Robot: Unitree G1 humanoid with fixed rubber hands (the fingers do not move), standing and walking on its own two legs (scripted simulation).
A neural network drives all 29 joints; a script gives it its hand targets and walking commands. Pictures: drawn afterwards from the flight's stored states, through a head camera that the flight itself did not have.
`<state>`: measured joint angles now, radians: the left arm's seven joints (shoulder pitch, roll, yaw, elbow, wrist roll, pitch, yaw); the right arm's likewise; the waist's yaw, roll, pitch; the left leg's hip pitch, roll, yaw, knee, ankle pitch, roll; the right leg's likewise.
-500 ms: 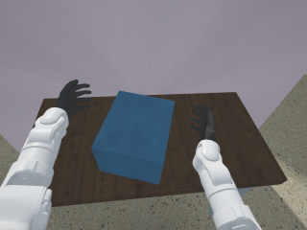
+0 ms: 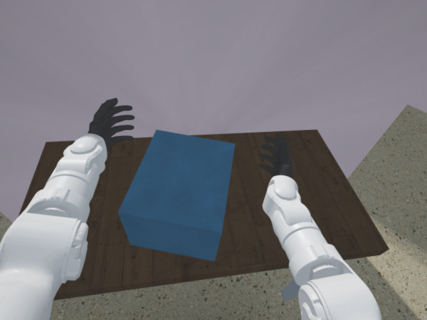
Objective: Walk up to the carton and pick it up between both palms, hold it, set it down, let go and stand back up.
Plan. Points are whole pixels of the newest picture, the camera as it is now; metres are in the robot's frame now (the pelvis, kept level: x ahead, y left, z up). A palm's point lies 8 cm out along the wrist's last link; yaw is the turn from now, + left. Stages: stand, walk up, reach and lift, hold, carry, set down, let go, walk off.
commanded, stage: reach and lift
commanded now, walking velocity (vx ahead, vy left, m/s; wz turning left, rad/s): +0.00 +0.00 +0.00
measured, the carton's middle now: (184, 192) +0.42 +0.00 -0.05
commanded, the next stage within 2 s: none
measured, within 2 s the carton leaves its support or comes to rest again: neither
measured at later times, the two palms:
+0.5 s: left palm (118, 164) +0.47 +0.14 +0.02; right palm (273, 197) +0.35 -0.19 +0.00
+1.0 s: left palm (124, 165) +0.46 +0.12 +0.02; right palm (254, 199) +0.36 -0.15 -0.01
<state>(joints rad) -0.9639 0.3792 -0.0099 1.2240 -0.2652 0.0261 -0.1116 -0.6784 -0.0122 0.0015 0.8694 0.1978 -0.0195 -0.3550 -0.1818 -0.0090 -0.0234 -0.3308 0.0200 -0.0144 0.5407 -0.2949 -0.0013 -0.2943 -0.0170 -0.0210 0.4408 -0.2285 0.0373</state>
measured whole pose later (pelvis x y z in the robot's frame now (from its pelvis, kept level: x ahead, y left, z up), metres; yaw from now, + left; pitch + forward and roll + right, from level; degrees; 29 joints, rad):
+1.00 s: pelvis -0.01 +0.01 -0.01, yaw -1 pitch +22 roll -3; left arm -1.04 0.25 0.07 1.42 -0.09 -0.25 -0.06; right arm -0.78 0.11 -0.26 1.25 -0.05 -0.43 -0.31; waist -0.17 0.00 -0.16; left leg -0.73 0.02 -0.02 0.63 -0.27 0.00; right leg -0.69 -0.02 -0.02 0.51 -0.20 0.04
